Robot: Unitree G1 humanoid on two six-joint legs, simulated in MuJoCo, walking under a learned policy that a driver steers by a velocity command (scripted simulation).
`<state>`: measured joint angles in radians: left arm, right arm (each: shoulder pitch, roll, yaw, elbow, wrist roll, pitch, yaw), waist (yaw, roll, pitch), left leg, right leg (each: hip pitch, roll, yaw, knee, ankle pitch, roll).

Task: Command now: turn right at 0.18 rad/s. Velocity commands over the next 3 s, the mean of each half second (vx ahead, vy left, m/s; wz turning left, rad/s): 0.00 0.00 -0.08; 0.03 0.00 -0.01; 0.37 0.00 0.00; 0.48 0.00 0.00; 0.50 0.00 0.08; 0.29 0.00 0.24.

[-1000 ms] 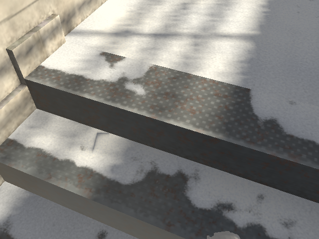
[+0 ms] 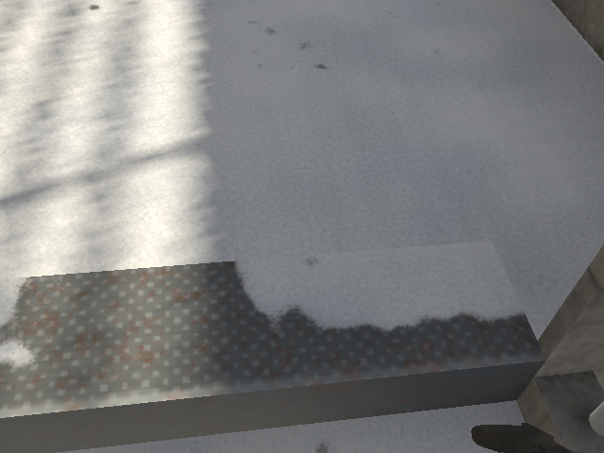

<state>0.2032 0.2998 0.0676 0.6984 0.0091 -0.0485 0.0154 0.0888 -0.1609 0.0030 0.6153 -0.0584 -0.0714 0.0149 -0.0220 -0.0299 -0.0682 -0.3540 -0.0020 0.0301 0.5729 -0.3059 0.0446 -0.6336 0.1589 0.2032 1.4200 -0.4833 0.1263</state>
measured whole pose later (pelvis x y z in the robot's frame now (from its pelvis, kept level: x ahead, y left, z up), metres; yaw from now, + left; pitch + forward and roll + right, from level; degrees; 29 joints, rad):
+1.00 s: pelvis +0.02 -0.02 +0.00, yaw -1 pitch +2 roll -1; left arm 0.21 0.19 0.04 0.85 0.03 -0.08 -0.06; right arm 0.24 -0.19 -0.01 0.88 -0.04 -0.06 0.05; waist -0.01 0.01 -0.03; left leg -0.25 0.04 0.02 0.58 -0.38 0.03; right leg -0.32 0.01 -0.01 0.56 -0.32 -0.04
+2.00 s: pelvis +0.48 -0.03 +0.19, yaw +0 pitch +9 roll -4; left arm -0.15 0.09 -0.10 0.77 0.05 0.02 -0.09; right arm 0.57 -0.10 0.07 1.17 -0.07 -0.11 0.10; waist -0.09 0.09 -0.16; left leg -0.01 0.07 0.04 0.16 -0.25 0.06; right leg -1.13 -0.03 -0.17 1.33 -0.33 -0.17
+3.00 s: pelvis +0.92 +0.03 +0.34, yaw +11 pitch +2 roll +1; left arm 0.20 0.18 0.06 0.92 -0.01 -0.05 0.06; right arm 0.16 -0.19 -0.07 0.92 -0.02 -0.03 0.00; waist 0.00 -0.02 0.01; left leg -0.29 -0.10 0.02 0.41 -0.15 0.08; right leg -0.46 -0.10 0.03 0.69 -0.24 0.06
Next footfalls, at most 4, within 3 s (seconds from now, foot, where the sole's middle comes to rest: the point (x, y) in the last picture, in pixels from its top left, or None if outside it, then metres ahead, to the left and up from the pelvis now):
0.20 right None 0.07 -0.14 -0.77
1.50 left None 0.36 0.08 -0.60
2.02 right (372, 304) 0.67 -0.13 -0.44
2.64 left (247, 187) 0.98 0.12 -0.44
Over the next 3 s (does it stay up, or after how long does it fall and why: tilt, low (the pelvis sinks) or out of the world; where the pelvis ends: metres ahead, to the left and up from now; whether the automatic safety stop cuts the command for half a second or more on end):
stays up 0.92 0.03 0.34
